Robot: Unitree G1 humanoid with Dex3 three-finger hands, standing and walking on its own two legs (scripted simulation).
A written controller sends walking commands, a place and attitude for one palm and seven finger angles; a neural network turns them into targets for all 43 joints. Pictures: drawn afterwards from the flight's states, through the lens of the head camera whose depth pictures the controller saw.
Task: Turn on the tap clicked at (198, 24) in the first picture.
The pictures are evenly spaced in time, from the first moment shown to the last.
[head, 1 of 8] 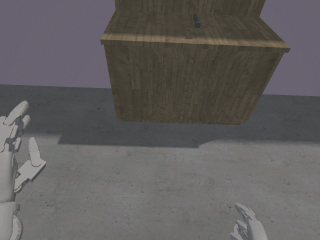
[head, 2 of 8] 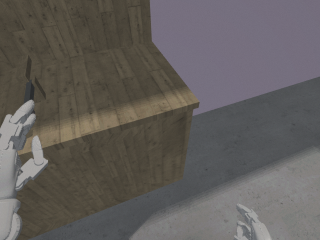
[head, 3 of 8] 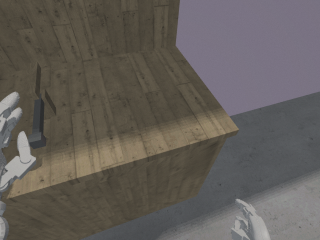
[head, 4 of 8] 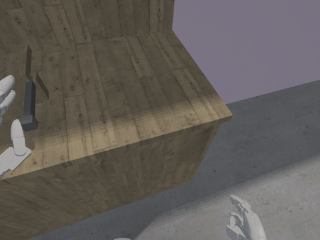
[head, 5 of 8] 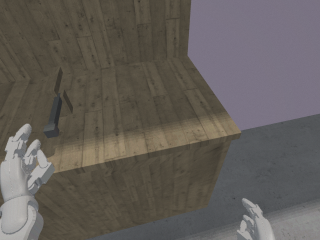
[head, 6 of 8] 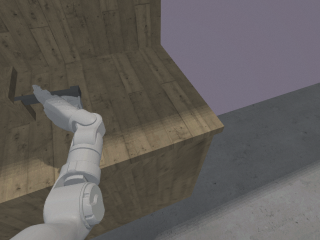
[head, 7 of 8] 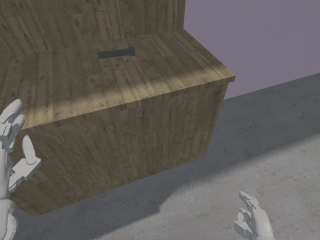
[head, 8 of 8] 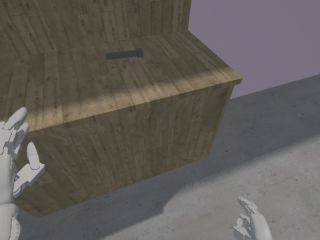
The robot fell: no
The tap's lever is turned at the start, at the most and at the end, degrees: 0 82 82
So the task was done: yes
